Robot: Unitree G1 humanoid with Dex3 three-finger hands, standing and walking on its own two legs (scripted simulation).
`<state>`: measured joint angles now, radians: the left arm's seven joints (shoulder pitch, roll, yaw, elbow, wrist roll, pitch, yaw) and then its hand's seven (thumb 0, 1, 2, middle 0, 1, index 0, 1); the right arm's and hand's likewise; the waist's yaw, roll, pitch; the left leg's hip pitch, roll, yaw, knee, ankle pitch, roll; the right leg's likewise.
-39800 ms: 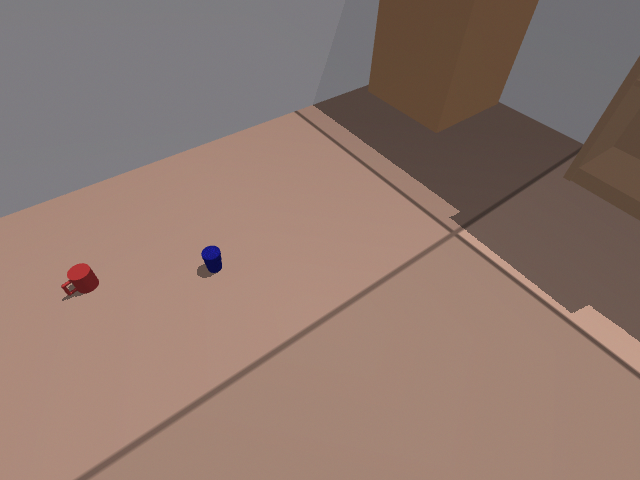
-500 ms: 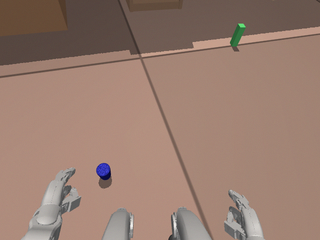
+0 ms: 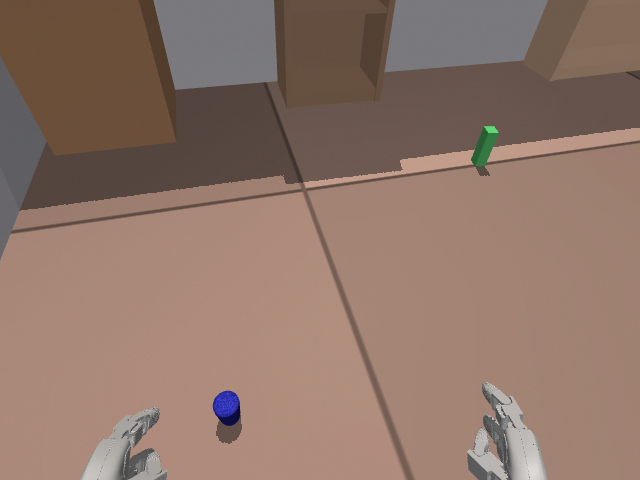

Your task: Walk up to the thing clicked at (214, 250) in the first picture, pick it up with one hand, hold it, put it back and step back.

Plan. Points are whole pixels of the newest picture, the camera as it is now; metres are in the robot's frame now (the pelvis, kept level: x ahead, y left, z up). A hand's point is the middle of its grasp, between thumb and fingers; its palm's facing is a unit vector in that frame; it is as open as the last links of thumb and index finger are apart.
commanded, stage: home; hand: left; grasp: from above
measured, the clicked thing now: (228, 409) +0.45 +0.23 -0.67
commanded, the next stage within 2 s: stand in 1.84 s
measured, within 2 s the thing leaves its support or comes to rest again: neither
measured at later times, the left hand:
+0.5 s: hand (164, 475) +0.16 +0.18 -0.05, palm faces +0.03 -0.98 -0.20, open 7.4 cm
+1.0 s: hand (165, 474) +0.17 +0.18 -0.05, palm faces +0.03 -0.98 -0.21, open 7.4 cm
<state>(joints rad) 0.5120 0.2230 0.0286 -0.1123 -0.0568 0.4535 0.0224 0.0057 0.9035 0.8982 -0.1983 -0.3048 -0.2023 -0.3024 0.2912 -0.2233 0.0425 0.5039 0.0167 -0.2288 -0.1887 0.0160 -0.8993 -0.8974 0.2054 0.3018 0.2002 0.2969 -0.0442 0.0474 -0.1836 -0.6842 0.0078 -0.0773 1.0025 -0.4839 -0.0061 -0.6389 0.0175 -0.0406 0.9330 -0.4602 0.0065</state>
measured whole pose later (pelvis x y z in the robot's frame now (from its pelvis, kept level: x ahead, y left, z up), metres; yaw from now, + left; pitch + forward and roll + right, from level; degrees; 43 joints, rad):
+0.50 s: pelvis +0.00 +0.00 +0.00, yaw +0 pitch +9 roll -3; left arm 0.50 0.23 0.03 -0.12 -0.05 0.45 0.02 0.01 0.90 0.90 -0.20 -0.30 -0.20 -0.30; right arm 0.31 -0.22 0.05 0.54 0.01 -0.25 -0.18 0.02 -0.90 -0.90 0.21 0.30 0.20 0.30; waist -0.05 0.04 -0.16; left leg -0.69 0.01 -0.07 1.01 -0.49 -0.01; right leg -0.64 0.02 -0.03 0.94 -0.46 0.01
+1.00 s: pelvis +0.00 +0.00 +0.00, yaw +0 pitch +10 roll -2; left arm 0.50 0.23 0.02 -0.13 -0.05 0.45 0.02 0.01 0.90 0.90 -0.20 -0.30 -0.20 -0.30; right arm 0.30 -0.22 0.04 0.53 0.01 -0.25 -0.19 0.02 -0.90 -0.90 0.21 0.30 0.20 0.30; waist -0.04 0.04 -0.17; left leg -0.68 0.01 -0.07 1.01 -0.49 -0.01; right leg -0.64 0.02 -0.03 0.95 -0.47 0.00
